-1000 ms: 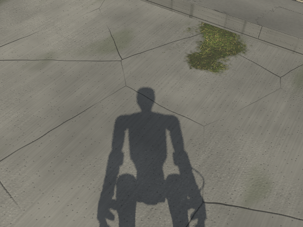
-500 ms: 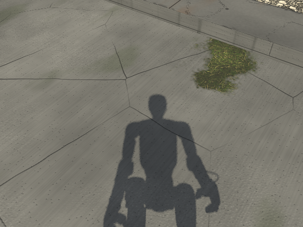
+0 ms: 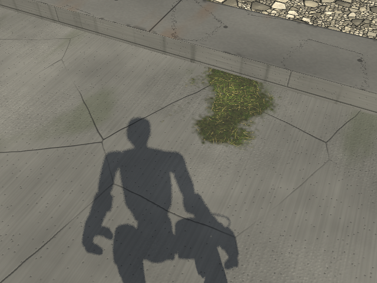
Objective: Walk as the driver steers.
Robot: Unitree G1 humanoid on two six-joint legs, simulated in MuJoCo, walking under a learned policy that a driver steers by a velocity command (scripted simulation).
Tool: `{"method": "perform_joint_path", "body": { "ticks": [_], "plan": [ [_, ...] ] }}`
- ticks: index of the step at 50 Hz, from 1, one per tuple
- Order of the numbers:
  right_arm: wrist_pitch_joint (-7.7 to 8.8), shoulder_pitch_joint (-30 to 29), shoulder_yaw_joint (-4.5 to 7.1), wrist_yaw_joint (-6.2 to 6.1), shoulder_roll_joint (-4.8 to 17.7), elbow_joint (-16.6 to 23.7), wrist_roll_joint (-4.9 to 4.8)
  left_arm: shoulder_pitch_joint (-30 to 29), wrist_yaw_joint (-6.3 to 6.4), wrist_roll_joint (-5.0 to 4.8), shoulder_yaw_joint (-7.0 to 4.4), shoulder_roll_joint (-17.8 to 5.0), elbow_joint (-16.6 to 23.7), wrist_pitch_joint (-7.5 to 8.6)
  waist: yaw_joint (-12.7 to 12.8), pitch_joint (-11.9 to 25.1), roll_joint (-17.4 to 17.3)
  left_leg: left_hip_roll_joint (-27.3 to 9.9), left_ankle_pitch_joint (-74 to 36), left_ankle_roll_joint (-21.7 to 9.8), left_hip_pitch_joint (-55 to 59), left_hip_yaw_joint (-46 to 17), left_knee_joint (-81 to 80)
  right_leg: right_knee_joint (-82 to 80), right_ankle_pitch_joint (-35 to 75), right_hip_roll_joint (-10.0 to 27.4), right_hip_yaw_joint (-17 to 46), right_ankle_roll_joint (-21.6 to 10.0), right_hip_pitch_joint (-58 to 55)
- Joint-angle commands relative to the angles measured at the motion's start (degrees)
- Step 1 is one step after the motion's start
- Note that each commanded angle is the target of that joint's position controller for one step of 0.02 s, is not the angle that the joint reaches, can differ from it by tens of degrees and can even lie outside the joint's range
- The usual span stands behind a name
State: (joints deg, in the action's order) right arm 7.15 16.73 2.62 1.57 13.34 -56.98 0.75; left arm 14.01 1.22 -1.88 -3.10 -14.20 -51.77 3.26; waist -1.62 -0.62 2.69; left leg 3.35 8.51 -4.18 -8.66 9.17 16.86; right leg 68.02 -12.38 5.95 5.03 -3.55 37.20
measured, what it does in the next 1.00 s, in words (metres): walks ahead, turning right: right foot, then left foot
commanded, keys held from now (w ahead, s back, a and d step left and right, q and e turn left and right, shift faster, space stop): w+e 0.76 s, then w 0.24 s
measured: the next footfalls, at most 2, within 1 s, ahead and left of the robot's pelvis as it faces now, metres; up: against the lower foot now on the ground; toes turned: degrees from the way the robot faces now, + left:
right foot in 0.34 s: +0.33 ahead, -0.18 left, +0.00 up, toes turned -14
left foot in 0.82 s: +0.66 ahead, -0.09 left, +0.00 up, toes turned -30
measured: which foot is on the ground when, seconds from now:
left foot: down 0.00-0.34, up 0.36-0.80, down 0.82-1.00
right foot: up 0.00-0.32, down 0.34-0.84, up 0.86-1.00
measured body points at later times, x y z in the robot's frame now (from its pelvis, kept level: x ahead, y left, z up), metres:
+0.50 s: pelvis +0.27 -0.10 -0.01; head +0.30 -0.12 +0.44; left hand +0.44 +0.13 -0.12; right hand +0.33 -0.40 -0.12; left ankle +0.27 +0.07 -0.65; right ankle +0.29 -0.17 -0.74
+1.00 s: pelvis +0.55 -0.14 +0.00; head +0.58 -0.15 +0.45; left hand +0.78 +0.03 -0.12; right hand +0.50 -0.43 -0.11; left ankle +0.63 -0.07 -0.74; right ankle +0.44 -0.24 -0.65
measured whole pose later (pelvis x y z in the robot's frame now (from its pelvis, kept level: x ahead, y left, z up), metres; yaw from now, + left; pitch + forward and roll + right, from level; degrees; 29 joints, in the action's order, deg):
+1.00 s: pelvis +0.55 -0.14 +0.00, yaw -30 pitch +2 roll +1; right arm 6.5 14.4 3.3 1.5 14.7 -46.5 0.4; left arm 16.2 0.4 -0.8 -3.2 -15.6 -41.9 3.4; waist -1.2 -0.1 2.4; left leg 2.9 9.7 -2.7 -16.2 1.4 23.8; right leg 66.8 -19.7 0.6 4.5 -2.3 28.6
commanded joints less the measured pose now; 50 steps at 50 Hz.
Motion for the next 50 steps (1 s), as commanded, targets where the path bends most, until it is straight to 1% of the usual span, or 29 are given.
{"method": "perform_joint_path", "body": {
  "ticks": [1, 6, 11, 12, 14, 15, 16, 17, 18, 19, 20, 21, 22, 23, 26, 28, 32, 35, 39, 40, 41, 42, 43, 44, 45, 46, 47, 48, 50],
  "plan": [
    [1.03, -3.76, 0.91, -1.0, 5.97, 2.96, 0.39, 3.43, -0.02, 0.53, -0.75, -1.63, 2.57, -0.58, 3.2, -2.88, -5.27, -17.59, -5.92, -8.14, -4.59, -9.19, -12.11, -3.22, 7.29, 2.76, 3.32, 0.89, 3.29],
    [-0.03, 0.18, 1.19, -2.46, 8.6, 2.46, -0.03, -6.69, -1.95, 0.77, -0.26, -0.66, 6.3, 0.52, -0.33, -3.51, -3.82, -17.67, -9.02, -6.24, 2.69, -3.16, -10.89, -19.53, 17.14, 1.92, -1.37, 1.29, 5.67],
    [-1.99, 4.7, 1.8, -2.69, 10.45, 1.47, -1.13, -14.91, -4.02, 0.58, 0.3, -0.22, 11.37, 0.47, -3.24, -5.87, -4.05, -20.53, -11.19, -5.08, 12.6, -0.41, -6.66, -28.11, 10.46, 0.81, -6.28, -0.16, 7.7],
    [-2.4, 4.46, 2.0, -2.65, 10.89, 1.61, -1.34, -15.13, -4.38, 0.49, 0.18, -0.58, 12.22, 0.42, -2.8, -5.73, -4.6, -21.0, -14.81, -4.57, 13.9, 0.3, -4.81, -29.09, 7.33, 0.06, -7.47, -0.92, 6.6],
    [-3.08, 2.31, 2.47, -2.79, 12.37, 2.65, -1.52, -12.01, -4.83, 0.47, -0.8, -2.56, 13.03, 0.22, 0.19, -2.53, -7.1, -20.98, -34.39, -3.08, 14.31, 2.57, 2.94, -30.07, 1.63, -3.74, -11.19, -3.08, -1.62],
    [-3.57, 0.92, 2.67, -2.98, 12.96, 3.22, -1.51, -6.16, -4.89, 0.32, -1.95, -4.48, 12.09, 0.16, 3.81, 1.12, -7.98, -20.16, -44.31, -2.13, 13.34, 3.99, 11.75, -31.12, 0.58, -6.67, -12.96, -4.57, -9.71],
    [-3.92, 0.0, 2.44, -3.13, 12.51, 3.95, -1.59, 3.59, -4.45, 0.23, -4.01, -8.06, 9.6, 0.13, 8.85, 6.39, -6.77, -17.56, -45.83, -0.22, 8.61, 5.46, 24.95, -35.06, 3.89, -9.93, -13.16, -6.77, -23.72],
    [-3.38, 0.68, 1.62, -3.08, 10.61, 5.84, -0.51, 12.67, -3.01, 0.27, -6.36, -14.6, 7.83, -0.34, 11.63, 12.1, 1.43, -14.49, -25.47, 2.74, -7.46, 5.65, 44.64, -37.21, 3.85, -0.63, 2.58, -10.73, -41.84],
    [-0.9, 4.88, -0.83, -1.98, 2.45, 9.29, -0.12, 9.56, -2.85, 0.46, -6.71, -19.56, 9.78, 0.18, 4.59, 19.24, 14.27, -1.12, 22.16, 5.81, -32.02, -3.11, 65.37, -47.2, -3.85, 13.78, 38.68, -22.87, -59.52],
    [1.96, -2.3, 0.39, -1.04, 8.44, 10.65, -2.36, 12.17, -3.03, 1.2, -5.23, -14.17, 9.73, 0.59, 9.14, 21.8, 7.1, -3.03, 21.37, 3.81, -38.08, -14.7, 68.39, -53.06, -3.98, 14.21, 41.96, -21.32, -60.59],
    [2.87, -6.41, 0.72, -0.77, 9.39, 12.22, -4.0, 10.05, -2.92, 1.69, -4.25, -10.5, 9.53, 1.1, 8.34, 14.1, 5.47, -5.71, 16.97, 2.01, -41.56, -14.18, 66.26, -51.51, 1.16, 12.02, 31.89, -18.12, -55.43],
    [2.94, -6.57, 0.57, -1.17, 8.73, 11.98, -2.95, 5.2, -3.04, 1.27, -3.55, -8.32, 10.52, 1.37, 5.07, 9.33, -1.68, -8.57, 12.42, 1.71, -38.2, -14.22, 60.41, -51.23, 7.95, 9.21, 23.68, -15.63, -45.57],
    [2.25, -6.03, 1.21, -1.62, 9.32, 11.31, -1.76, 0.98, -2.98, 1.14, -2.82, -6.16, 11.76, 1.42, 2.79, 7.26, -2.64, -10.48, 10.28, 2.07, -33.48, -13.97, 55.16, -51.81, 12.9, 6.8, 17.87, -13.71, -37.91],
    [1.25, -4.69, 1.51, -1.5, 9.29, 11.36, -1.39, -1.08, -2.83, 1.58, -2.41, -5.43, 12.73, 1.43, 0.93, 5.91, -1.9, -11.41, 9.04, 2.52, -29.61, -14.27, 52.62, -53.26, 14.98, 5.29, 15.61, -13.27, -32.69],
    [-0.68, -5.51, 1.54, -1.6, 7.35, 12.85, -0.05, 0.11, -2.06, 1.15, -2.95, -7.9, 12.79, 1.87, -0.28, 3.8, -2.63, -10.42, 5.29, 5.37, -27.54, -12.65, 44.82, -55.46, 21.23, 3.37, 11.74, -13.95, -26.13],
    [-0.96, -10.44, 1.24, -1.91, 6.53, 14.75, 0.24, 2.2, -1.22, 0.95, -3.35, -9.24, 12.45, 1.81, 1.02, 2.01, -1.76, -9.18, -0.64, 6.86, -29.01, -12.0, 36.3, -55.92, 21.26, 2.01, 9.79, -13.3, -24.88],
    [-0.48, -18.7, 0.57, -1.42, 5.12, 17.21, -0.42, 5.26, -0.59, 0.64, -3.47, -9.55, 11.99, 1.26, 4.3, 0.76, 1.82, -5.36, -13.11, 6.64, -24.84, -11.31, 18.79, -54.5, 12.9, -0.82, 8.35, -9.81, -23.64],
    [0.08, -21.95, 0.86, -0.84, 6.45, 19.05, -1.06, 7.62, -0.57, 0.35, -3.53, -9.65, 11.15, 1.02, 5.58, 0.46, 2.83, -4.21, -13.66, 5.83, -23.02, -12.34, 14.09, -51.92, 9.74, 0.92, 12.2, -8.98, -26.18],
    [1.3, -18.61, 1.96, -0.15, 9.1, 18.98, -1.17, 6.67, 0.13, 0.64, -3.54, -9.4, 11.37, 0.13, 3.18, 1.46, 5.04, -3.71, -6.1, 3.35, -18.17, -12.65, 10.45, -45.5, 11.06, 3.14, 17.59, -7.56, -31.54],
    [1.6, -14.05, 2.48, -0.26, 9.67, 17.64, -0.84, 6.0, 0.14, 0.79, -3.17, -8.42, 11.57, -0.05, 0.96, 3.28, 5.25, -3.01, -6.22, 2.03, -12.07, -11.08, 8.32, -41.79, 15.85, 1.51, 16.76, -6.55, -31.57],
    [1.91, -7.54, 3.23, -0.47, 11.38, 16.33, 0.0, 5.6, -0.12, 1.19, -2.27, -6.12, 12.03, 0.04, -1.92, 8.44, 4.04, -6.09, -6.77, -0.4, -1.16, -13.02, 8.93, -32.83, 18.73, -1.63, 14.09, -4.75, -29.11],
    [1.67, 2.09, 3.87, -0.78, 14.53, 15.44, 0.41, 6.48, -0.18, 2.41, -1.06, -3.49, 13.06, 0.16, -4.98, 16.85, -3.38, -15.82, -5.33, -3.99, 14.06, -24.44, 9.71, -15.93, 6.39, -6.09, 8.74, -2.35, -20.68],
    [1.02, 6.39, 5.01, -0.07, 17.84, 12.3, 0.52, 17.04, -0.38, -0.11, -0.46, -1.05, 12.99, 0.84, -0.04, 20.48, -25.68, -26.4, 7.57, -13.69, 29.01, -52.72, 2.52, 0.95, -20.98, -12.77, 5.02, 1.14, 0.56],
    [0.91, 4.7, 3.7, 0.19, 11.76, 13.44, -1.18, 15.59, -0.21, -0.83, -1.19, -6.86, 11.05, 0.99, -1.78, 15.21, -16.58, -25.88, 19.74, -12.32, 26.3, -54.97, -0.15, 7.71, -19.34, -9.02, 8.3, 1.28, 7.29],
    [0.53, 1.67, 2.85, -0.04, 8.5, 14.07, -1.49, 8.0, -0.35, -0.36, -1.76, -9.33, 12.09, 0.96, -3.12, 8.04, -9.78, -23.51, 18.31, -9.75, 19.01, -45.0, -0.4, 8.35, -13.77, -7.11, 7.06, 1.18, 8.76],
    [0.09, -1.52, 2.38, -0.07, 8.13, 14.67, -0.85, 3.84, -0.25, 0.55, -1.61, -8.66, 13.1, 1.02, -1.86, 4.52, -4.79, -21.19, 11.24, -8.63, 11.46, -38.22, -1.31, 6.47, -9.72, -4.92, 4.79, 1.18, 6.5],
    [-0.15, -3.03, 2.07, -0.05, 7.37, 14.4, -0.52, 1.32, -0.37, 1.43, -1.65, -7.86, 13.98, 1.29, -0.8, 1.87, -4.18, -19.12, 5.06, -8.62, 6.33, -33.95, -2.55, 2.94, -7.17, -3.22, 3.94, 1.14, 5.38],
    [-0.08, -3.57, 1.66, -0.12, 6.71, 14.22, -0.05, 1.7, -0.67, 1.46, -1.63, -6.95, 14.23, 1.3, 0.75, 1.77, -5.66, -17.33, 0.94, -8.13, 3.32, -30.3, -3.76, 0.36, -5.64, -1.47, 3.01, 0.99, 2.57],
    [0.2, -2.44, 1.61, -0.08, 6.68, 13.21, -0.54, 2.77, -0.92, 1.26, -1.17, -4.9, 14.08, 1.09, 1.46, 2.33, -7.88, -15.83, -5.12, -8.92, 1.53, -26.08, -5.48, -3.56, -4.98, -0.65, 0.62, 1.49, 0.73]
  ]
}}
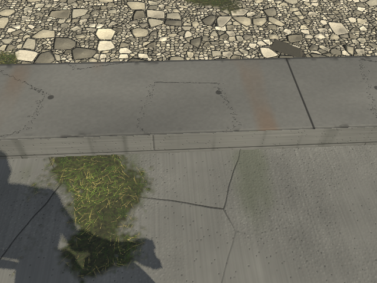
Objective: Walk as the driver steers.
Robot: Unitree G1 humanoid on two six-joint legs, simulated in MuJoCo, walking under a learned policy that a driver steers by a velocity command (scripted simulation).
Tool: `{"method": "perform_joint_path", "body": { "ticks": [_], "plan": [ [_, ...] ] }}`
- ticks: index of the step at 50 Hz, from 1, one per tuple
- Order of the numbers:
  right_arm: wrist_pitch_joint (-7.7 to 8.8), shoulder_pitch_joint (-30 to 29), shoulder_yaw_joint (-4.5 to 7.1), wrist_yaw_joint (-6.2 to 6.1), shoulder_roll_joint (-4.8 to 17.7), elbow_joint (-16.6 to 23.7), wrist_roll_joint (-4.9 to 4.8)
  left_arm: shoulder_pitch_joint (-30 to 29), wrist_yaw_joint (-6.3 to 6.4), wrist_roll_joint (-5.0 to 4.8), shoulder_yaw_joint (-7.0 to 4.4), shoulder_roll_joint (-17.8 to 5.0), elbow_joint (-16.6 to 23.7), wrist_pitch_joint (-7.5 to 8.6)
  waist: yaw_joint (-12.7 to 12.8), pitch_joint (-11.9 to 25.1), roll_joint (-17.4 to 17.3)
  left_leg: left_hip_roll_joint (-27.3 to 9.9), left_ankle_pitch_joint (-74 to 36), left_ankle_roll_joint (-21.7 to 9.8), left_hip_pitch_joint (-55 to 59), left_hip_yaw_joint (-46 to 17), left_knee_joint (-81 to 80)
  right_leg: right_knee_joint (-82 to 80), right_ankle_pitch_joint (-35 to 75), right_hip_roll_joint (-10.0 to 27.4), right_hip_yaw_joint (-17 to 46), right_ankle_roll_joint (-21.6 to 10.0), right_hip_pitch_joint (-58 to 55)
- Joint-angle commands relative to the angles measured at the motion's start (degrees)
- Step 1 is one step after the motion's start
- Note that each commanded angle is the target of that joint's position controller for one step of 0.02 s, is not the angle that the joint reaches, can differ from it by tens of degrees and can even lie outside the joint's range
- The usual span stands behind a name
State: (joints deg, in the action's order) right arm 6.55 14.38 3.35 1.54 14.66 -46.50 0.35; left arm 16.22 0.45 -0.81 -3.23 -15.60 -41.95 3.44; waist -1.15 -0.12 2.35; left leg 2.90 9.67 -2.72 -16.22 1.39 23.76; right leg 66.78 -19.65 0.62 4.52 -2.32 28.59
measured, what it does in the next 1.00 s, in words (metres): walks ahead, turning left: right foot, then left foot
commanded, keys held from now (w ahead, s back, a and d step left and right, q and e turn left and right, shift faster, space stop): w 0.14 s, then w+q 0.64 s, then q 0.12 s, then e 0.10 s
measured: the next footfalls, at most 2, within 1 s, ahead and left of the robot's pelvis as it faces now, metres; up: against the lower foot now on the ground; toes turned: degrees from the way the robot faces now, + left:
right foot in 0.34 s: +0.33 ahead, -0.16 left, +0.00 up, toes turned +2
left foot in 0.86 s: +0.55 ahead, +0.16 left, +0.00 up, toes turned +23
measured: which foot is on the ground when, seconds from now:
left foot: down 0.00-0.34, up 0.36-0.84, down 0.86-1.00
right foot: up 0.00-0.32, down 0.34-0.86, up 0.88-1.00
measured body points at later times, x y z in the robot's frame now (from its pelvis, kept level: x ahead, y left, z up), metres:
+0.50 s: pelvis +0.25 -0.06 +0.00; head +0.27 -0.07 +0.45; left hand +0.36 +0.22 -0.09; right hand +0.35 -0.33 -0.13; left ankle +0.20 +0.09 -0.65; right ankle +0.29 -0.16 -0.74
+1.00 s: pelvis +0.47 +0.05 -0.01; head +0.51 +0.08 +0.43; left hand +0.46 +0.35 -0.13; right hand +0.73 -0.13 -0.10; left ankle +0.51 +0.14 -0.74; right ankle +0.44 -0.13 -0.64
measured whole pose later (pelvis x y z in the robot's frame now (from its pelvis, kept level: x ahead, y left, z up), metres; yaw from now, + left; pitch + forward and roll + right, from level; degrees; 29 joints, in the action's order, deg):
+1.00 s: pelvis +0.47 +0.05 -0.01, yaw +23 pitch +3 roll -1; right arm 2.3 7.6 3.6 1.9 16.3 -38.7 -0.1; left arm 11.6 0.9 -0.5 -3.2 -17.3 -45.1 4.5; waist 0.7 -4.4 1.0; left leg 3.6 8.6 -4.8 -24.3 1.7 30.3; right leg 71.1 -26.8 4.1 0.5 2.8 26.8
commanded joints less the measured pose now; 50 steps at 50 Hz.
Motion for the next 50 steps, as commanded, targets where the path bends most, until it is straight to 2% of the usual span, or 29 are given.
{"method": "perform_joint_path", "body": {
  "ticks": [1, 3, 7, 11, 13, 15, 16, 17, 18, 19, 20, 21, 22, 23, 25, 28, 33, 38, 39, 41, 42, 43, 44, 45, 46, 47, 48, 49, 50],
  "plan": [
    [0.91, 0.71, 1.11, -0.13, 6.31, 2.22, -0.43, -0.39, -0.16, 0.31, -0.78, -2.87, 4.74, 0.83, 0.88, 1.49, -7.46, -15.5, -8.93, -10.92, 8.82, -16.73, -13.21, -4.74, 3.08, 5.13, 0.41, 0.64, 10.0],
    [0.71, 2.02, 1.58, -0.49, 8.27, 1.42, -0.73, -4.04, -0.1, 0.63, -0.25, -2.05, 6.25, 0.96, 0.11, 0.81, -6.55, -15.89, -12.37, -11.45, 9.09, -14.31, -14.59, -11.03, 6.84, 5.82, -0.69, 1.5, 11.61],
    [-0.34, 4.52, 1.54, -0.87, 9.4, 0.16, -1.37, -10.79, -0.75, 0.26, 0.41, -0.89, 7.67, 1.47, -2.21, -0.25, -6.77, -13.59, -13.04, -9.07, 9.04, -8.18, -14.94, -25.03, 18.22, 4.68, -2.95, 1.85, 8.34],
    [-1.48, 8.91, 1.32, -0.89, 9.88, -1.54, -2.0, -17.29, -1.78, -0.38, 0.25, -1.49, 9.85, 2.19, -4.13, -2.19, -7.26, -14.63, -11.02, -8.51, 9.88, -9.99, -12.44, -33.39, 19.58, 2.0, -3.84, 2.1, 4.04],
    [-2.07, 8.84, 1.58, -1.19, 10.83, -1.72, -2.18, -17.56, -2.27, -0.49, -0.27, -2.92, 10.42, 2.8, -2.94, -2.22, -8.0, -16.12, -10.28, -7.63, 11.63, -12.42, -10.08, -36.79, 16.8, 1.3, -3.2, 1.21, 1.42],
    [-2.57, 7.24, 1.77, -1.55, 11.67, -1.55, -2.26, -11.5, -2.07, -0.22, -1.46, -5.11, 8.83, 3.25, 1.42, 0.48, -8.13, -15.21, -15.78, -5.84, 10.9, -12.27, -3.93, -40.94, 15.75, -0.16, -4.24, -0.37, -8.95],
    [-2.46, 7.09, 1.21, -1.55, 10.04, -1.25, -1.88, -4.09, -1.48, 0.31, -2.79, -7.76, 6.83, 3.31, 4.81, 5.41, -6.92, -11.96, -18.94, -4.1, 7.45, -9.89, 5.21, -41.09, 16.15, 1.12, -3.38, -2.07, -20.77],
    [-2.1, 5.9, -0.31, -1.51, 5.9, 0.91, -0.44, 6.66, -0.65, 1.59, -4.06, -12.39, 5.67, 3.13, 9.27, 14.72, 0.12, -7.58, -5.5, -1.45, -3.86, -6.46, 23.65, -39.27, 17.5, 13.16, 8.27, -6.13, -37.65],
    [-1.04, 13.24, -1.81, -1.48, 0.7, 2.0, -1.57, 9.19, -0.89, 2.1, -4.57, -15.58, 4.68, 2.36, 5.98, 21.44, 16.11, -1.24, 23.2, 1.11, -23.1, -4.14, 41.04, -44.68, 8.34, 25.26, 31.04, -14.11, -51.41],
    [-0.8, 11.31, -0.24, -1.55, 6.91, 0.86, -2.91, 9.17, -0.98, 1.56, -3.42, -10.09, 4.43, 2.28, 7.51, 18.12, 10.39, -3.89, 22.53, 1.27, -28.68, -8.9, 48.8, -47.86, 0.62, 23.75, 33.63, -13.71, -47.64],
    [-0.93, 6.88, 0.61, -1.55, 9.16, 1.98, -3.2, 5.81, -0.97, 0.89, -2.44, -7.42, 4.49, 2.41, 6.99, 10.71, 7.2, -5.96, 17.24, 1.02, -30.75, -8.44, 50.04, -48.78, 2.16, 21.73, 24.66, -11.52, -40.98],
    [-1.35, 4.66, 0.7, -1.71, 8.48, 2.15, -2.65, 1.85, -1.17, 0.94, -1.74, -5.64, 4.53, 2.52, 5.22, 7.18, 3.86, -7.97, 12.72, 1.34, -28.55, -7.53, 48.59, -50.52, 6.09, 18.95, 18.23, -10.12, -33.95],
    [-1.92, 3.53, 0.95, -1.72, 7.84, 2.47, -2.02, -1.16, -1.44, 1.01, -1.32, -4.05, 4.31, 2.65, 3.6, 3.96, 3.74, -9.2, 9.78, 1.65, -26.87, -7.46, 46.14, -52.71, 9.19, 16.81, 13.42, -9.48, -28.39],
    [-2.71, 4.17, 1.07, -1.56, 6.82, 2.45, -2.03, -3.0, -1.53, 1.33, -1.2, -3.41, 3.92, 2.97, 1.9, 2.35, 4.5, -10.31, 7.71, 1.87, -23.92, -7.72, 44.67, -54.88, 11.53, 15.43, 9.4, -8.82, -24.14],
    [-3.95, 4.29, 0.89, -1.36, 4.66, 2.91, -2.19, -4.25, -1.4, 1.4, -1.66, -3.87, 2.87, 3.72, 0.39, 0.9, 3.7, -10.61, 5.17, 2.45, -22.08, -7.34, 43.41, -57.59, 16.89, 14.98, 4.25, -9.06, -20.35],
    [-4.7, 0.94, 0.9, -1.29, 3.96, 4.79, -1.69, -3.34, -0.71, 1.63, -2.47, -5.63, 0.98, 4.08, 0.29, -0.81, 1.29, -10.69, -0.59, 3.25, -25.37, -8.2, 38.44, -59.07, 22.08, 15.47, -1.38, -9.41, -20.81],
    [-4.24, -7.71, 0.34, 0.4, 3.06, 7.66, -1.45, -1.3, 0.19, 1.33, -3.19, -8.18, -1.08, 3.3, 3.16, -2.93, 0.39, -9.78, -12.1, 2.53, -24.09, -4.53, 23.16, -59.53, 22.54, 14.49, -10.02, -7.42, -23.41],
    [-4.23, -15.02, 0.26, 1.94, 3.65, 11.74, -1.66, 2.07, 0.37, -0.04, -4.0, -10.41, -3.43, 1.66, 5.17, -5.32, 0.44, -8.81, -6.51, -0.25, -24.85, -0.65, 15.2, -56.6, 24.26, 16.87, -13.36, -5.63, -31.45],
    [-4.27, -15.14, 0.44, 2.19, 4.05, 12.29, -1.64, 2.1, 0.37, -0.29, -4.12, -10.83, -3.69, 1.28, 4.79, -5.0, 0.93, -7.92, -3.72, -1.19, -23.76, 0.59, 14.36, -54.54, 28.7, 17.16, -14.15, -5.09, -32.86],
    [-4.3, -10.53, 1.74, 2.31, 6.4, 12.18, -1.13, 0.25, 0.81, -0.53, -4.51, -12.74, -3.23, 0.3, 1.33, -1.32, 3.06, -3.07, 1.47, -3.19, -14.67, 4.81, 13.01, -43.35, 53.77, 15.9, -16.3, -3.31, -33.02],
    [-4.12, -2.1, 3.22, 2.07, 8.71, 10.12, -1.04, -0.88, 1.1, -0.9, -4.41, -12.75, -2.85, -0.27, -3.36, 3.19, 2.24, 0.29, -2.63, -4.74, -3.86, 6.26, 8.75, -31.92, 59.64, 13.68, -17.83, -1.61, -30.74],
    [-4.34, 6.07, 5.15, 1.0, 13.0, 8.14, -0.63, -0.09, 1.38, -0.55, -3.78, -11.37, -2.24, 0.01, -7.05, 8.29, -0.93, -0.42, -13.74, -6.91, 12.14, 1.79, 6.11, -16.96, 49.35, 10.67, -18.27, 1.77, -20.56],
    [-4.46, 5.98, 6.26, -0.2, 20.7, 8.38, -0.03, 4.94, 0.83, 2.8, -1.15, -2.78, 0.93, 1.06, -0.73, 13.23, -18.76, -17.44, -35.56, -15.74, 33.96, -24.37, 8.37, 5.53, -9.63, 1.11, -16.67, 6.42, 5.99],
    [-3.99, 6.84, 5.55, 0.08, 19.23, 11.55, 0.22, 5.04, 0.11, 1.66, -0.73, -6.03, 0.75, 2.72, -3.38, 27.94, -14.16, -25.57, -34.62, -24.28, 39.52, -44.01, 2.03, 17.06, -20.91, -3.2, -2.08, 6.9, 10.57],
    [-3.69, 4.75, 4.19, 0.32, 14.76, 11.56, 0.49, 0.06, -0.19, -0.75, -1.58, -9.19, 0.99, 3.06, -4.74, 23.88, -7.26, -23.77, -38.8, -20.93, 35.59, -33.95, 1.17, 17.17, -15.34, 0.6, 1.05, 5.63, 13.01],
    [-3.46, 2.0, 3.28, 0.2, 11.13, 10.9, -0.48, -1.25, 0.07, -0.9, -1.04, -8.14, 0.88, 3.01, -3.05, 16.83, -4.84, -21.16, -37.99, -17.7, 27.83, -25.23, 1.38, 12.07, -10.13, 3.52, -0.54, 4.72, 13.92],
    [-3.43, -1.54, 2.31, -0.02, 8.21, 10.85, -1.16, -1.62, 0.68, 0.09, -1.03, -7.78, -0.44, 2.46, -1.15, 11.91, -2.3, -18.9, -36.28, -15.03, 19.72, -20.49, 0.11, 7.59, -6.98, 5.88, -1.18, 4.83, 11.88],
    [-3.4, -3.89, 1.53, -0.13, 6.51, 10.88, -0.88, -1.26, 0.91, 0.55, -1.42, -8.41, -0.75, 1.52, 0.72, 9.94, -3.54, -17.73, -37.01, -14.12, 12.74, -17.66, -1.9, 4.73, -5.35, 7.1, -0.91, 4.79, 7.28],
    [-3.29, -5.1, 1.22, -0.08, 6.32, 10.58, 0.06, 0.26, 0.94, 0.52, -1.5, -8.08, -1.49, 0.4, 2.36, 9.4, -4.42, -17.06, -38.43, -13.61, 7.35, -15.12, -3.72, 3.47, -3.83, 7.07, -1.05, 4.75, 2.41]
  ]
}}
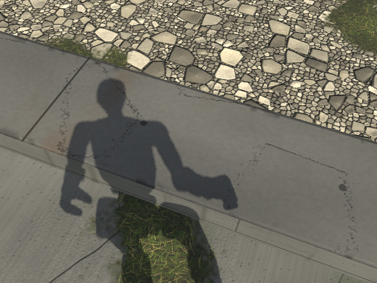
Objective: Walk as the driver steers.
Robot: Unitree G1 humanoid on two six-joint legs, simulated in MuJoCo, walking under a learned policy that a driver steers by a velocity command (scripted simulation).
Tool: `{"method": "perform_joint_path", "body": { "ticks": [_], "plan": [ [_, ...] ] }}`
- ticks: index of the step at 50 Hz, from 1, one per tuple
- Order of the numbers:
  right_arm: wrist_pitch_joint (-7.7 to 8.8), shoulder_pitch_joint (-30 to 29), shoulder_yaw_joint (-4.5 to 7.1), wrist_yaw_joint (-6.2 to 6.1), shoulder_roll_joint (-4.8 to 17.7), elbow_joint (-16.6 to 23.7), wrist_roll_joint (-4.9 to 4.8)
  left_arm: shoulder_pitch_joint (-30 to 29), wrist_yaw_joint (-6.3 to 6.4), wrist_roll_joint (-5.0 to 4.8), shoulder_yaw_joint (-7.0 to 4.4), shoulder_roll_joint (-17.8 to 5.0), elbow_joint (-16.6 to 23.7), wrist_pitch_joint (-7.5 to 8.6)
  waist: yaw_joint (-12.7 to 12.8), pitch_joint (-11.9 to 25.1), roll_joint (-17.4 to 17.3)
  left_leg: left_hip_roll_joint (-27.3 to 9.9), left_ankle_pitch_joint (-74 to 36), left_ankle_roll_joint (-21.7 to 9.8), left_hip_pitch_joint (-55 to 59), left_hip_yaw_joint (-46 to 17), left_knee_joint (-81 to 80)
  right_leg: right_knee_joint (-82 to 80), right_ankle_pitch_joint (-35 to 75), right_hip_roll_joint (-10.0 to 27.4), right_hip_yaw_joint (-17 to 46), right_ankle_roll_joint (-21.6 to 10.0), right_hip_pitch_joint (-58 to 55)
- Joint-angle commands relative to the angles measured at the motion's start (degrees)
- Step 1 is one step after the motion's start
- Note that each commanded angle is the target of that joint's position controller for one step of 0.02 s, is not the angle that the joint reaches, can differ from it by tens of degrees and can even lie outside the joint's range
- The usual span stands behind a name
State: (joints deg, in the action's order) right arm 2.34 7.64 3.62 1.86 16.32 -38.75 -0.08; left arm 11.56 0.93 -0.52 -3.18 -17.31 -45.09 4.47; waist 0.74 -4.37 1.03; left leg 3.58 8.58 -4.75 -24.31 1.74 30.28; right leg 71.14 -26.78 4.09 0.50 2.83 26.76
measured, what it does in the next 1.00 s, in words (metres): walks ahead, turning right: right foot, then left foot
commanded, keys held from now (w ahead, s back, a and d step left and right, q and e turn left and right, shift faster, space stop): e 1.00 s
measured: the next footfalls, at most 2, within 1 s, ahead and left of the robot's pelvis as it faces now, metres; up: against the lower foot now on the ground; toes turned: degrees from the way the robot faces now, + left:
right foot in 0.44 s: +0.13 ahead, -0.16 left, +0.00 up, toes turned -13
left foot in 0.92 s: +0.23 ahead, +0.05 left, +0.00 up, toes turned -33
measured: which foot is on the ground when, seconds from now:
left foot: down 0.00-0.44, up 0.46-0.90, down 0.92-1.00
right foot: up 0.00-0.42, down 0.44-0.92, up 0.94-1.00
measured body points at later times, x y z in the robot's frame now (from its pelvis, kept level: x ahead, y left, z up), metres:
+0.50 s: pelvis +0.10 -0.05 +0.01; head +0.14 -0.08 +0.45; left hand +0.30 +0.20 -0.09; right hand +0.20 -0.36 -0.11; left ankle +0.06 +0.07 -0.69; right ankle +0.09 -0.15 -0.73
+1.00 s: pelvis +0.14 -0.03 +0.01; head +0.17 -0.03 +0.46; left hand +0.43 +0.14 -0.09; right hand +0.12 -0.35 -0.08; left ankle +0.20 +0.07 -0.73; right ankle +0.07 -0.13 -0.68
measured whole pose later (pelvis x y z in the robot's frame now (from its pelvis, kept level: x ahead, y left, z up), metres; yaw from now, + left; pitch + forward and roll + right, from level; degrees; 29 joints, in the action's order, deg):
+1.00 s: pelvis +0.14 -0.03 +0.01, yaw -30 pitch +2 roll +0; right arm 1.0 8.1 4.2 -1.2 16.6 -43.9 1.5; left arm 7.2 1.8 -0.7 -4.5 -19.6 -38.3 -1.9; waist 0.1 -1.6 2.8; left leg 1.6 13.4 -1.1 -15.9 -1.7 27.3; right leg 53.5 -28.9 -6.4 9.8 1.2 26.0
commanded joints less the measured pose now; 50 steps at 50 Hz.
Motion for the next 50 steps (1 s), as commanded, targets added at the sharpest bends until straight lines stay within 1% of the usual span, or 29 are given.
{"method": "perform_joint_path", "body": {
  "ticks": [1, 3, 5, 7, 9, 12, 14, 17, 19, 20, 21, 22, 23, 24, 25, 26, 27, 28, 30, 36, 39, 42, 44, 45, 46, 47, 48, 49, 50],
  "plan": [
    [1.51, 0.81, 0.84, -0.35, 4.59, 2.13, 1.16, 6.58, 0.57, 0.17, -1.31, -4.91, 0.9, -1.46, 1.67, 13.6, -3.23, -17.31, -39.58, -11.54, 12.14, -12.82, -11.44, -3.33, 4.9, 3.45, 2.8, -0.15, 1.03],
    [2.43, -0.19, 0.79, -0.66, 4.83, 0.59, 1.71, 7.17, 0.93, 0.23, -0.93, -3.24, 0.18, -2.27, 2.45, 12.67, -3.93, -16.36, -41.62, -11.01, 9.71, -7.95, -13.14, -9.57, 8.83, 3.07, 2.9, 0.44, -0.91],
    [2.33, -1.35, 0.75, -1.38, 4.97, -0.71, 1.67, 5.45, 0.96, 0.43, -0.62, -2.42, 0.1, -2.59, 2.16, 11.89, -4.97, -15.4, -38.88, -9.53, 10.02, -4.22, -14.14, -16.85, 13.69, 3.15, 3.17, 0.65, -1.56],
    [1.77, -1.76, 0.92, -2.05, 5.8, -1.59, 1.77, 2.52, 0.66, 0.2, -0.6, -2.69, 0.5, -2.82, 0.78, 10.97, -5.55, -15.09, -34.13, -8.51, 11.19, -2.01, -15.35, -21.96, 17.78, 2.73, 2.59, 0.57, -1.86],
    [0.82, -0.93, 1.42, -2.65, 7.44, -2.61, 1.71, -0.4, 0.4, -0.13, -1.01, -3.95, 1.73, -3.19, -0.7, 9.4, -5.77, -16.45, -27.9, -8.81, 13.63, -2.44, -16.42, -23.82, 17.84, 2.25, 1.95, 0.5, 0.38],
    [-0.76, 0.02, 1.6, -3.28, 7.57, -3.74, 1.23, -2.89, 0.08, -0.14, -1.5, -4.44, 3.35, -3.94, -1.92, 7.39, -5.63, -19.1, -20.87, -9.48, 18.03, -3.83, -16.26, -24.91, 13.21, 2.15, 1.58, 0.31, 4.13],
    [-1.73, -0.06, 1.79, -3.68, 7.74, -3.9, 0.89, -3.85, -0.25, -0.01, -1.66, -4.2, 4.26, -4.37, -2.24, 6.92, -5.82, -20.6, -20.03, -9.51, 20.62, -4.39, -14.9, -25.47, 9.21, 1.75, 0.8, 0.15, 5.35],
    [-2.99, -0.38, 2.16, -4.26, 8.38, -3.85, 0.27, -4.22, -1.13, -0.32, -1.71, -3.37, 5.25, -4.49, -2.26, 7.39, -6.45, -21.92, -25.24, -8.63, 24.2, -4.25, -11.22, -29.2, 5.75, 0.3, -1.26, -0.64, 4.36],
    [-3.72, -1.04, 2.49, -4.71, 9.15, -3.67, -0.39, -3.22, -1.96, -0.56, -1.73, -2.92, 5.23, -4.22, -1.31, 8.4, -6.71, -21.67, -29.73, -7.09, 25.66, -3.05, -7.39, -35.53, 7.98, -1.35, -3.34, -1.92, 0.88],
    [-3.98, -1.6, 2.59, -4.95, 9.3, -3.65, -0.89, -1.72, -2.37, -0.61, -1.91, -3.04, 4.76, -3.99, -0.13, 9.0, -6.68, -20.43, -30.27, -5.32, 24.96, -1.38, -4.26, -41.67, 13.04, -2.69, -4.63, -3.08, -3.09],
    [-3.9, 0.02, 2.62, -5.01, 8.92, -4.33, -1.25, -0.02, -2.36, -0.3, -2.54, -4.72, 4.41, -3.74, 0.77, 9.86, -5.47, -17.81, -27.71, -2.02, 22.67, 1.1, 0.53, -48.56, 22.8, -3.32, -3.35, -4.94, -9.07],
    [-3.19, 0.21, 2.31, -4.78, 7.62, -3.41, -0.03, 2.57, -1.55, 0.15, -4.1, -9.97, 4.39, -3.69, 0.83, 12.46, 1.96, -13.13, -16.85, 2.58, 12.85, 5.15, 11.4, -49.27, 42.51, 2.98, 6.42, -8.5, -20.29],
    [-2.25, -2.89, 0.97, -4.24, 3.56, -0.34, 2.79, 4.74, -0.58, 1.09, -5.49, -16.42, 4.78, -3.76, 0.41, 13.21, 16.5, -3.05, 22.67, 7.87, -7.49, 6.41, 26.54, -46.45, 72.04, 16.6, 25.32, -19.39, -32.01],
    [-1.49, -4.88, 1.09, -3.68, 4.67, -0.36, 2.18, 7.09, -0.65, 1.73, -4.47, -12.87, 5.03, -3.2, 3.51, 19.0, 10.38, -1.71, 31.81, 8.16, -11.97, -3.57, 35.94, -46.68, 71.81, 19.25, 27.25, -25.36, -34.5],
    [-1.31, -4.97, 1.59, -3.22, 6.36, -0.65, 0.4, 4.42, -0.68, 1.47, -4.22, -11.56, 5.58, -2.62, 2.54, 16.66, 6.1, -3.4, 28.25, 7.88, -14.37, -5.67, 39.05, -46.71, 67.45, 15.9, 22.24, -23.1, -33.67],
    [-1.37, -4.66, 1.76, -3.43, 6.45, -1.33, -0.1, 1.15, -0.31, 0.54, -4.2, -10.54, 6.07, -2.48, 1.13, 14.56, 3.7, -4.4, 23.71, 7.86, -16.21, -5.84, 37.88, -46.74, 61.6, 12.5, 18.68, -19.64, -32.14],
    [-1.65, -5.02, 1.95, -3.84, 6.91, -1.62, 0.31, -1.02, 0.04, -0.49, -3.8, -9.29, 6.66, -2.81, 0.57, 12.9, 2.47, -5.15, 20.52, 8.35, -16.49, -6.05, 35.53, -47.4, 57.83, 11.04, 17.44, -17.74, -30.07],
    [-1.96, -5.1, 2.12, -4.1, 7.15, -1.46, 0.46, -2.23, 0.45, -0.81, -3.55, -9.0, 7.04, -3.26, -0.36, 12.43, 2.99, -5.11, 18.07, 8.85, -13.87, -6.08, 34.1, -48.17, 56.12, 9.76, 16.42, -16.99, -27.0],
    [-2.19, -3.75, 1.82, -4.22, 5.86, -1.64, 0.26, -2.55, 0.83, -0.22, -3.8, -9.94, 7.57, -3.97, -1.1, 12.64, 4.58, -3.44, 14.94, 9.67, -10.69, -5.19, 30.71, -48.93, 54.69, 8.06, 15.56, -16.63, -24.37],
    [-2.3, -4.75, 1.62, -4.23, 5.34, -1.56, 0.12, -3.22, 1.54, -0.09, -4.05, -11.13, 8.5, -5.09, -0.21, 11.5, 6.91, -1.92, 10.58, 10.77, -4.99, -6.03, 18.05, -49.26, 42.07, 6.23, 18.45, -15.52, -19.3],
    [-1.87, -5.06, 1.76, -3.88, 5.8, -1.32, -0.09, -4.19, 1.32, 0.13, -3.89, -11.03, 8.97, -5.52, 0.15, 10.57, 8.22, -1.2, 10.77, 10.29, -1.79, -6.57, 13.07, -48.95, 37.02, 5.64, 21.76, -15.21, -17.26],
    [-0.95, -4.04, 2.02, -3.27, 6.45, -1.23, -0.4, -5.17, 1.1, -0.07, -3.71, -10.76, 9.45, -5.83, 0.07, 10.34, 9.55, -0.59, 11.27, 9.2, 1.32, -6.74, 6.16, -47.3, 37.19, 5.17, 25.75, -14.69, -18.06],
    [-0.26, -0.6, 2.34, -2.74, 6.6, -2.12, -0.51, -7.06, 1.34, -0.71, -3.42, -10.29, 10.14, -6.25, -2.2, 10.34, 9.48, -0.51, 4.48, 7.8, 7.56, -5.78, -5.14, -44.93, 34.98, 3.11, 26.92, -12.61, -17.1],
    [-0.06, 1.13, 2.77, -2.64, 7.68, -2.72, -0.32, -6.95, 1.56, -0.77, -3.08, -9.26, 10.49, -6.43, -2.71, 10.41, 8.21, -2.91, -1.98, 6.59, 13.26, -6.55, -10.29, -42.97, 28.8, 0.89, 26.04, -10.35, -14.07],
    [-0.27, 2.46, 3.56, -2.99, 11.4, -2.44, 0.76, -4.6, 1.49, -0.08, -2.26, -6.43, 10.71, -6.39, -1.37, 12.19, -1.03, -13.86, -8.57, 2.56, 20.93, -15.88, -11.52, -33.37, 13.55, -3.71, 20.68, -7.23, -6.97],
    [-0.84, 1.38, 4.01, -3.09, 14.85, -2.23, 2.4, -1.8, 1.26, -0.19, -2.23, -5.68, 11.82, -5.8, 1.56, 9.58, -15.81, -24.82, -21.57, -7.5, 22.32, -30.05, -12.86, -23.07, -10.33, -13.4, 10.45, -3.84, 5.7],
    [-0.51, 1.1, 3.38, -3.12, 12.11, -1.34, 2.73, -1.44, 1.05, 0.57, -3.62, -10.91, 11.38, -5.21, 0.34, 9.85, -13.78, -29.61, -21.69, -12.98, 19.09, -32.88, -13.35, -9.3, -11.6, -8.44, 9.89, -1.35, 7.3],
    [-0.39, -1.54, 2.46, -3.49, 8.95, -0.43, 2.19, -1.03, 0.84, -0.11, -4.72, -13.29, 10.25, -5.46, 1.04, 8.56, -9.71, -25.83, -18.12, -11.12, 17.19, -26.3, -12.78, -4.61, -7.01, -6.79, 9.69, -0.64, 6.92],
    [-0.56, -3.91, 2.1, -3.72, 7.61, -0.06, 1.51, -0.21, 1.0, -0.3, -4.9, -12.43, 8.96, -6.16, 1.76, 7.06, -7.73, -21.28, -13.48, -7.82, 16.16, -20.12, -12.37, -2.81, -3.14, -6.03, 8.62, 0.33, 6.9]
  ]
}}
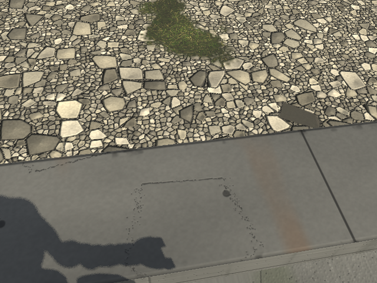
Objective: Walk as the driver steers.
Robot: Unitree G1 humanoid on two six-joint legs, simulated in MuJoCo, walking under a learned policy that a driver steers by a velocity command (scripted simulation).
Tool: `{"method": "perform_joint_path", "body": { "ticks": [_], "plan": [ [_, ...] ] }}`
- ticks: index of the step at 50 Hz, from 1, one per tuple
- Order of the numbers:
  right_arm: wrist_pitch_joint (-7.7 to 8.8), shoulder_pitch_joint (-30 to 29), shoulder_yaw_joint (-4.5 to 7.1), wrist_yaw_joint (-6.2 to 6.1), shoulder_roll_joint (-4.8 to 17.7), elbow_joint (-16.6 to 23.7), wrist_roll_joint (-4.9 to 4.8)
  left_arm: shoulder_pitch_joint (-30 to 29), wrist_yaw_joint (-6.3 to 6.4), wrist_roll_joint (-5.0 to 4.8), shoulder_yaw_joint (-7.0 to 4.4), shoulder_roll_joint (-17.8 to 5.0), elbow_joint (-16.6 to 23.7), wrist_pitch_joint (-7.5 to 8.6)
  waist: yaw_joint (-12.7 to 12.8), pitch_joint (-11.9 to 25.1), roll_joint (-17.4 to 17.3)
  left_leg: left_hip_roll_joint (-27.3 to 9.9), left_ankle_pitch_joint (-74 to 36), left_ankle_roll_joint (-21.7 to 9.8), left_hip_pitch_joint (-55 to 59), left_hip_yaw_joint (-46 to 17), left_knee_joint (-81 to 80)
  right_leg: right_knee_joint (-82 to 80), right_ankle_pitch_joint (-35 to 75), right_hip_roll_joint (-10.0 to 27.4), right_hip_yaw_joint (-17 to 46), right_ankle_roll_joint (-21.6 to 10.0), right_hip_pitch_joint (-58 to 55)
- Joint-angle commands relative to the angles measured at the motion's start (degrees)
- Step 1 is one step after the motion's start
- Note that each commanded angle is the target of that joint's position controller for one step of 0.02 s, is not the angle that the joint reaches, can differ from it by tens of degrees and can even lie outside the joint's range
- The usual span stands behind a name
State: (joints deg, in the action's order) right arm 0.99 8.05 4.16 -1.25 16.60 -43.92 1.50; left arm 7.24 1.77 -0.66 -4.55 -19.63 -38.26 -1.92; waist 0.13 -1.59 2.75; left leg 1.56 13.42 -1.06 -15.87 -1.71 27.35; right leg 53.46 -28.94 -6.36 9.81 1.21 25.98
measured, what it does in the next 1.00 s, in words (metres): steps on the spot: right foot, then left foot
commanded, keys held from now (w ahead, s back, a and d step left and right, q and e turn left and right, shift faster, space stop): e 0.04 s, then no key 0.36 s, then q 0.60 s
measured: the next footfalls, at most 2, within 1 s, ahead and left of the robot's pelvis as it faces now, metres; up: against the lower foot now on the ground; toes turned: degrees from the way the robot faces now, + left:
right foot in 0.32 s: +0.02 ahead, -0.15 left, +0.00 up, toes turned -5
left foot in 0.72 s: +0.01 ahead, +0.08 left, +0.00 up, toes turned +3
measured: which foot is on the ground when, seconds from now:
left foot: down 0.00-0.32, up 0.34-0.70, down 0.72-1.00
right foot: up 0.00-0.30, down 0.32-0.72, up 0.74-1.00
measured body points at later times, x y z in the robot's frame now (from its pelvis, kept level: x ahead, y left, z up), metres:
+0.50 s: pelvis +0.00 -0.04 +0.00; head +0.01 -0.06 +0.45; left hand +0.19 +0.18 -0.09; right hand +0.06 -0.34 -0.12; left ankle +0.00 +0.11 -0.71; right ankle -0.02 -0.15 -0.74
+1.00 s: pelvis -0.02 -0.01 +0.01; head +0.01 +0.03 +0.46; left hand +0.10 +0.31 -0.10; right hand +0.14 -0.28 -0.08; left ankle -0.03 +0.07 -0.74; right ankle +0.00 -0.18 -0.67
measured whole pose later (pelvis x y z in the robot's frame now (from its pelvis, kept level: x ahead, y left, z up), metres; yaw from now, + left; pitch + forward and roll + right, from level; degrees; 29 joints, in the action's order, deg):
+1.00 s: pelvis -0.02 -0.01 +0.01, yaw +9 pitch +1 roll -3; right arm -0.4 11.4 3.3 -1.8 18.1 -42.7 -0.6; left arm 4.7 3.1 -0.2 -5.4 -18.9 -42.8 -1.0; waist -1.1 -3.7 1.4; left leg 2.7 11.4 -3.8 -12.8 -5.9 23.3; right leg 53.2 -20.6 -1.0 4.7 5.6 26.4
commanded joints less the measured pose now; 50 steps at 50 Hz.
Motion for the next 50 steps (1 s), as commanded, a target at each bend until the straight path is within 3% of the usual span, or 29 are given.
{"method": "perform_joint_path", "body": {
  "ticks": [1, 3, 5, 9, 12, 14, 15, 16, 17, 18, 19, 20, 22, 24, 29, 32, 34, 35, 36, 37, 38, 39, 40, 41, 42, 45, 50],
  "plan": [
    [0.58, -4.79, 1.25, -0.91, 6.72, 5.17, -0.83, 4.04, 0.29, 0.0, -3.31, -8.77, 1.92, -0.38, 1.82, 3.5, -9.32, -17.12, -16.48, -10.05, 7.98, -13.4, -9.43, 16.71, 2.27, 4.59, -1.31, 2.83, 8.96],
    [-0.01, -2.89, 0.91, -1.55, 6.93, 4.59, -0.89, 2.45, -0.04, -0.38, -2.37, -5.7, 3.08, -0.69, 0.35, 2.58, -10.15, -14.64, -19.13, -10.28, 7.56, -8.22, -10.1, 15.68, 5.44, 4.66, -3.86, 4.03, 8.77],
    [-0.43, 0.44, 1.04, -1.85, 7.6, 3.7, -0.72, -0.29, 0.01, -0.42, -1.52, -3.65, 4.79, -0.32, -1.59, 3.67, -11.48, -14.98, -21.41, -11.57, 11.63, -7.1, -10.0, 9.85, 5.74, 5.07, -4.99, 4.64, 9.21],
    [-0.67, 0.13, 1.61, -1.25, 9.93, 3.44, -1.26, -0.85, -0.42, 0.44, -0.25, -1.97, 5.68, 0.04, -2.14, 6.03, -12.68, -16.5, -23.68, -12.22, 11.86, -5.22, -9.08, -4.05, 4.28, 7.12, -7.42, 4.15, 0.68],
    [-0.75, 0.47, 1.65, -0.37, 10.74, 2.57, -1.93, 0.41, -0.74, 0.31, -0.29, -2.75, 5.03, -0.14, -2.18, 5.92, -13.68, -16.74, -23.75, -11.85, 10.08, -5.14, -7.76, -14.36, 6.78, 6.34, -10.14, 2.96, -6.13],
    [-0.85, -0.32, 1.17, -0.11, 10.13, 1.89, -2.81, 3.91, -1.03, 0.46, -0.35, -2.29, 3.23, -0.14, 0.01, 5.43, -12.72, -15.57, -21.97, -9.77, 7.72, -4.13, -4.67, -28.45, 16.76, 5.18, -11.93, 0.58, -13.61],
    [-0.61, 2.08, 0.58, 0.04, 8.66, 0.64, -3.05, 4.53, -1.01, 0.6, -0.53, -3.1, 2.86, -0.17, 0.23, 5.15, -11.2, -14.24, -18.79, -6.84, 4.98, -3.28, -3.14, -35.08, 22.21, 5.38, -10.88, -1.17, -18.87],
    [0.04, 4.11, -0.43, 0.49, 6.19, 0.25, -1.54, 5.53, -0.56, 0.77, -0.9, -5.5, 3.14, -0.31, -0.67, 7.83, -5.23, -11.4, -10.67, -2.22, -0.25, -0.65, 1.45, -34.82, 33.27, 11.64, -3.29, -3.06, -27.3],
    [0.85, 5.69, -1.66, 1.28, 2.79, 0.96, 1.36, 4.61, 0.17, 1.38, -1.11, -8.75, 4.35, -0.74, -3.16, 9.05, 8.73, -5.93, 11.19, 2.95, -8.66, 4.48, 9.13, -31.08, 51.31, 22.73, 7.58, -8.48, -31.52],
    [0.68, 0.94, -1.24, 0.63, 4.49, 2.11, 0.2, 3.8, -0.52, 2.6, -0.1, -5.2, 3.85, 0.15, 0.22, 9.03, 9.5, -5.46, 19.07, 4.73, -7.51, 1.65, 12.38, -33.63, 42.87, 25.84, 10.24, -15.72, -22.74],
    [0.24, -0.78, -0.59, 0.24, 6.95, 2.01, -0.96, 1.59, -1.04, 2.88, 0.37, -3.59, 3.73, 1.23, 0.13, 6.2, 7.09, -6.07, 18.41, 5.35, -7.41, 0.63, 15.98, -35.16, 37.28, 23.19, 8.7, -15.74, -20.49],
    [-0.19, -0.81, -0.3, -0.02, 7.09, 1.39, -1.33, 0.27, -1.07, 2.8, 0.57, -2.92, 2.97, 2.02, -0.15, 5.21, 7.64, -5.99, 17.22, 5.58, -8.33, 0.14, 17.61, -35.57, 35.44, 21.25, 6.77, -14.21, -19.79],
    [-1.29, 2.99, -0.05, -0.3, 6.9, -1.07, -1.13, -1.98, -1.01, 2.28, 0.9, -2.34, 1.93, 3.05, -1.49, 4.36, 6.7, -6.76, 14.09, 6.43, -5.85, -1.01, 19.22, -35.14, 38.49, 19.89, 2.61, -12.51, -17.41],
    [-1.44, 4.11, -0.31, -0.04, 5.92, -1.94, -1.56, -2.71, -0.72, 2.28, 0.93, -2.12, 0.89, 3.13, -1.86, 4.26, 5.77, -6.1, 11.77, 6.53, -2.92, 0.09, 18.21, -34.2, 40.53, 18.53, -1.18, -11.96, -15.79],
    [-1.79, 1.01, 0.05, 0.2, 7.09, 0.29, -2.62, -1.58, 0.66, 1.26, -0.79, -5.94, -0.36, 1.35, 0.73, 3.57, 5.24, -4.64, 13.54, 5.16, -6.75, 2.7, 17.98, -32.33, 41.31, 22.46, 0.34, -14.94, -19.59],
    [-2.2, 2.07, 0.05, 0.81, 6.36, 0.68, -2.64, -3.04, 1.12, 0.81, -1.23, -6.06, -0.48, 0.6, 0.1, 3.9, 4.92, -4.36, 12.32, 3.62, -5.53, 4.04, 15.37, -31.22, 42.25, 23.89, -0.49, -14.76, -19.98],
    [-2.28, 4.6, 0.19, 1.45, 6.02, 0.13, -2.43, -4.83, 1.36, 0.11, -1.44, -5.99, -0.5, 0.2, -1.79, 4.41, 4.61, -3.11, 5.45, 1.61, -0.85, 5.94, 7.28, -28.39, 39.88, 22.84, -3.27, -12.35, -18.45],
    [-2.23, 5.75, 0.45, 1.66, 6.71, -0.03, -2.02, -4.21, 1.39, -0.39, -1.5, -5.5, -1.08, 0.1, -2.51, 4.08, 3.06, -2.72, -1.58, -0.23, 2.31, 4.73, 0.71, -25.15, 34.5, 20.7, -5.53, -9.36, -16.61],
    [-2.06, 6.93, 1.57, 1.31, 10.8, 0.26, -1.71, -2.03, 1.27, 0.29, -1.27, -3.73, -1.35, 0.27, -1.53, 4.58, -6.21, -8.34, -15.93, -3.53, 8.17, -5.65, -5.57, -14.71, 23.54, 15.42, -11.28, -4.06, -10.36],
    [-1.66, 7.11, 2.98, 0.88, 17.22, 1.31, -1.39, -5.78, 1.42, 2.51, -0.32, -0.89, 1.71, 0.61, -1.47, 2.45, -20.02, -21.47, -33.45, -13.97, 12.93, -25.56, -8.17, -2.27, -2.31, 4.88, -15.48, 2.15, 5.39],
    [-0.37, 9.39, 2.3, 1.13, 15.37, 1.75, 0.65, -9.67, 1.77, 1.95, -0.53, -1.66, 2.61, 1.05, -4.86, 5.63, -15.45, -24.74, -33.99, -20.48, 12.95, -30.25, -9.99, 9.34, -12.38, 3.89, -7.13, 2.18, 8.1],
    [0.65, 6.79, 2.01, 1.14, 14.0, 2.16, 0.5, -8.13, 1.56, 0.82, -1.13, -3.34, 1.95, 1.09, -3.03, 5.05, -10.74, -22.32, -31.18, -18.76, 13.01, -25.03, -9.33, 13.61, -8.72, 5.67, -4.81, 1.67, 9.23],
    [0.96, 3.49, 2.14, 0.83, 13.28, 2.76, -0.73, -6.42, 1.53, 0.59, -1.56, -3.97, 0.65, 1.06, -1.41, 4.21, -7.83, -18.72, -27.38, -15.34, 12.91, -20.47, -8.53, 13.55, -3.65, 6.78, -4.58, 1.61, 9.92],
    [0.81, 1.57, 1.84, 0.46, 12.04, 3.24, -1.94, -5.92, 1.7, 0.85, -1.91, -4.68, 0.01, 1.02, -0.91, 3.57, -6.8, -16.95, -25.54, -13.04, 13.29, -18.6, -8.38, 11.85, 0.17, 7.42, -4.35, 1.94, 10.8],
    [0.54, 1.22, 1.41, -0.01, 10.98, 3.49, -2.47, -5.62, 1.73, 1.01, -2.05, -4.65, -0.28, 1.06, -0.59, 4.23, -7.1, -15.42, -25.98, -12.05, 12.79, -17.09, -8.51, 11.48, 3.23, 7.41, -4.41, 2.52, 9.11],
    [-0.25, 2.63, 1.32, -0.6, 10.67, 4.06, -2.19, -4.15, 1.44, 0.48, -1.8, -3.24, -0.63, 1.46, -0.69, 5.57, -8.46, -13.12, -24.97, -11.92, 13.64, -15.55, -8.83, 7.96, 7.61, 5.95, -5.31, 3.78, 7.21],
    [-1.22, 2.76, 1.97, -0.98, 12.22, 5.06, -2.08, -5.23, 1.25, 0.42, -1.51, -2.87, -0.46, 2.08, -1.9, 4.22, -10.73, -12.12, -14.87, -11.9, 12.33, -18.94, -9.07, -4.87, 9.06, 5.26, -4.62, 4.94, 4.46]
  ]
}}
Velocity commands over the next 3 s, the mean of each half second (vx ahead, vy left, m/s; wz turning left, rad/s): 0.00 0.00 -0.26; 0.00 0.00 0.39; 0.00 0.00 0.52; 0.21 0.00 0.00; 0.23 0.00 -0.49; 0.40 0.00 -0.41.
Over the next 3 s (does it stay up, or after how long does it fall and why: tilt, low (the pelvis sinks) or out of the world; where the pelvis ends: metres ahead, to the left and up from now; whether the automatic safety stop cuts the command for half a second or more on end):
stays up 0.41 0.06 0.00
